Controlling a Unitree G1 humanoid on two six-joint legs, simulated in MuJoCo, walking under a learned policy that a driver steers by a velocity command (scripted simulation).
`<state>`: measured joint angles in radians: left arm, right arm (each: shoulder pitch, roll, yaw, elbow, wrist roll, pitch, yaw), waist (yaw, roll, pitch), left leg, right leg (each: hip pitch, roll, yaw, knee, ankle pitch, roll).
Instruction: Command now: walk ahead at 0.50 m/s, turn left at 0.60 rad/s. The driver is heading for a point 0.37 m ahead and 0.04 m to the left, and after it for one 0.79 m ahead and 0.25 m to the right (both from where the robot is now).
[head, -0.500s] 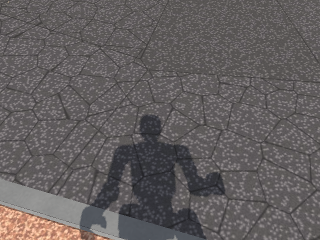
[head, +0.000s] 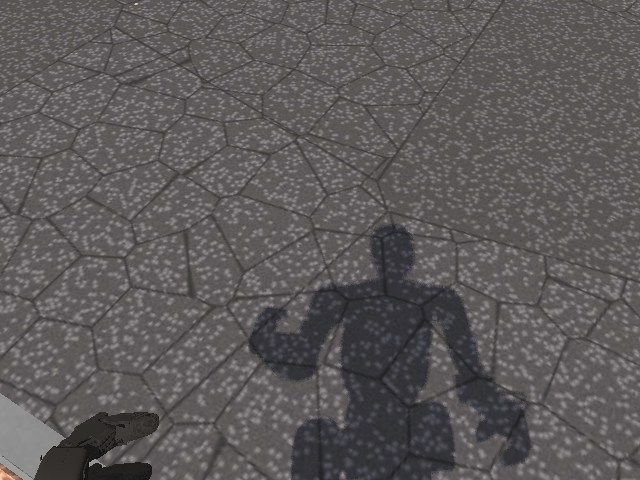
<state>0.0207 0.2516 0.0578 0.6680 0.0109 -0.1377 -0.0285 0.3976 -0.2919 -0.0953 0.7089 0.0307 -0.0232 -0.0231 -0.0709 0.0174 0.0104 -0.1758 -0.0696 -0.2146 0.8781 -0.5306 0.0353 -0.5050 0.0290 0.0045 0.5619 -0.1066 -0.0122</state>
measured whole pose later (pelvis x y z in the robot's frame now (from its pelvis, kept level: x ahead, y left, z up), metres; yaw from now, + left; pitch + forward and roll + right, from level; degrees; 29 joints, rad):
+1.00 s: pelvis +0.30 +0.02 +0.02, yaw -5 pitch +2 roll +3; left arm 0.20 0.29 0.07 0.72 0.01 0.01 0.00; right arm 0.08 -0.29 -0.09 0.78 -0.01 0.03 -0.05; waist 0.02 0.02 0.03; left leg -0.52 0.02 0.02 1.06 -0.48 -0.05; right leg -0.35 0.00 0.00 0.57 -0.26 -0.05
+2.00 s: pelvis +0.29 +0.01 +0.03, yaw -40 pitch +2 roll +2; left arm 0.19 0.30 0.06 0.59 0.00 0.02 0.02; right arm 0.10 -0.33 -0.09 0.74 0.00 0.02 -0.03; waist 0.00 0.03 0.06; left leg -0.54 0.01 -0.03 1.08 -0.37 -0.08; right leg -0.29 0.04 0.08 0.46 -0.20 -0.05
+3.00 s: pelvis +0.34 +0.04 +0.02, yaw -43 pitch -2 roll +0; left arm 0.23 0.23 0.05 0.79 0.01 0.03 0.05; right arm 0.19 -0.24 -0.01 0.84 -0.01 -0.03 0.00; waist 0.00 -0.01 0.03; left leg -0.18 -0.03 0.00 0.51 -0.30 0.04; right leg -0.20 0.03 0.14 0.50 -0.28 0.03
